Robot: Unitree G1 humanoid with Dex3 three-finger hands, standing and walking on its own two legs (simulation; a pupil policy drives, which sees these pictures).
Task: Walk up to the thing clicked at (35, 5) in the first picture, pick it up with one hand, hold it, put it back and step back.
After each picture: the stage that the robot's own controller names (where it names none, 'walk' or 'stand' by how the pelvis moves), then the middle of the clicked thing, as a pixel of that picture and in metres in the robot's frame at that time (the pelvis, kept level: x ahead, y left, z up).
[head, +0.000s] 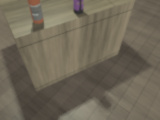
stand; (34, 3) +0.91 +0.28 -0.01
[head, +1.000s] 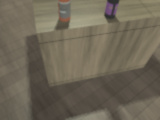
walk; out of the picture +0.85 +0.15 +0.00
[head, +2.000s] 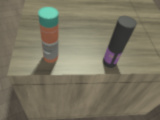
walk; (49, 38) +0.54 +0.15 +0.01
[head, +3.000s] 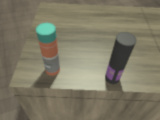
stand; (49, 52) +0.49 +0.16 -0.01
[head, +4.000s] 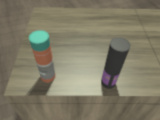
stand; (44, 59) +0.47 +0.17 -0.02
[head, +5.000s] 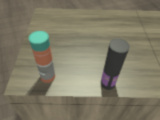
stand; (44, 59) +0.47 +0.17 -0.02
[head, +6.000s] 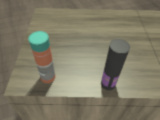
stand; (44, 60) +0.47 +0.17 -0.02
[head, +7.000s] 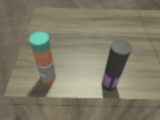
rise first; (44, 60) +0.46 +0.16 -0.02
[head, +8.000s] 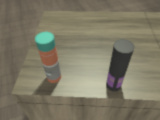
rise first; (50, 60) +0.47 +0.17 -0.01
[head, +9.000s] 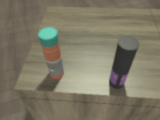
go down; (53, 55) +0.48 +0.16 -0.01
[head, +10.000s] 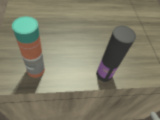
go down; (31, 51) +0.45 +0.16 +0.02
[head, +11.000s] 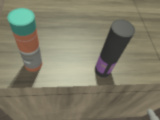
approach; (28, 45) +0.47 +0.16 +0.03
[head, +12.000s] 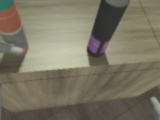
close; (9, 24) +0.50 +0.17 +0.07
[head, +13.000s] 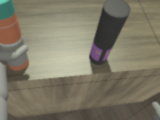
lift; (9, 36) +0.46 +0.18 +0.07
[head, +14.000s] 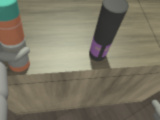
lift; (12, 38) +0.46 +0.18 +0.07
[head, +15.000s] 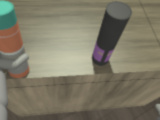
lift; (11, 45) +0.44 +0.19 +0.06
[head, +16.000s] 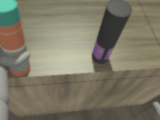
lift; (13, 42) +0.45 +0.18 +0.06
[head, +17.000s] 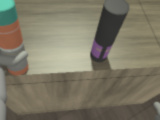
lift; (10, 42) +0.45 +0.19 +0.06
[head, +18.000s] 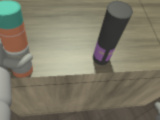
lift; (16, 44) +0.44 +0.18 +0.06
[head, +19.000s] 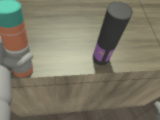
lift; (16, 44) +0.44 +0.18 +0.06
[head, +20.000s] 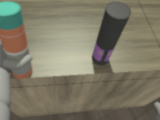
lift; (15, 45) +0.44 +0.18 +0.06
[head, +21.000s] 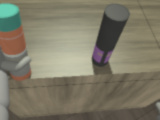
lift; (14, 47) +0.43 +0.19 +0.06
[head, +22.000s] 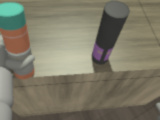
lift; (18, 46) +0.44 +0.17 +0.06
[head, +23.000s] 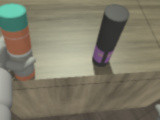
hold; (19, 47) +0.43 +0.17 +0.07
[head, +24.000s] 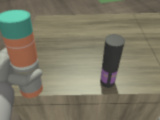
hold; (24, 59) +0.32 +0.17 +0.18
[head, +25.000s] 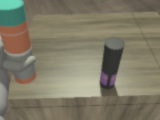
crouch; (18, 46) +0.37 +0.18 +0.19
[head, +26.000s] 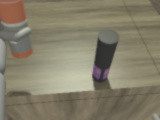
lower; (14, 19) +0.47 +0.18 +0.18
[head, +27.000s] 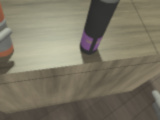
lower; out of the picture +0.52 +0.19 +0.08
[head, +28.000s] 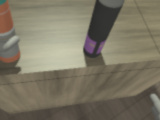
lower; (0, 26) +0.49 +0.19 +0.07
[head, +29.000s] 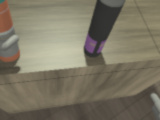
lower; (0, 25) +0.50 +0.19 +0.07
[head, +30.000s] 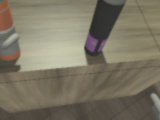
lower; (0, 24) +0.50 +0.19 +0.08
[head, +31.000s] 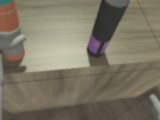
draw back; (6, 24) +0.50 +0.17 +0.08
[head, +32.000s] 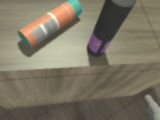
rise; (52, 21) +0.57 +0.04 -0.01
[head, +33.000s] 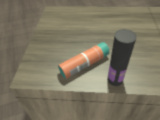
sink last; (84, 59) +0.53 +0.03 -0.06
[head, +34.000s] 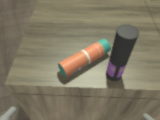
stand; (85, 57) +0.52 +0.00 -0.06
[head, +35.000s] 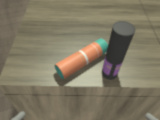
stand; (82, 57) +0.50 +0.01 -0.05
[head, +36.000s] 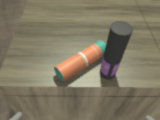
stand; (82, 59) +0.50 +0.00 -0.04
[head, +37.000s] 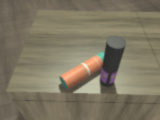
stand; (85, 69) +0.50 -0.01 -0.10
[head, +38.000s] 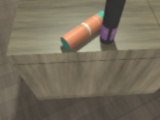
walk; (85, 29) +0.62 -0.02 -0.07
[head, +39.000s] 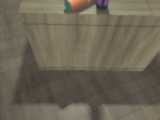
walk; out of the picture +0.88 -0.01 -0.07
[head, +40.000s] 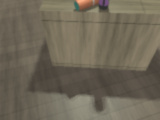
stand; (91, 0) +1.10 -0.01 -0.09
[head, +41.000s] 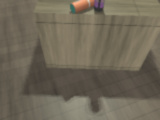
stand; (86, 3) +1.08 -0.04 -0.11
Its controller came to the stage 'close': yes
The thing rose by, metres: 0.20
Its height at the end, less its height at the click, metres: -0.09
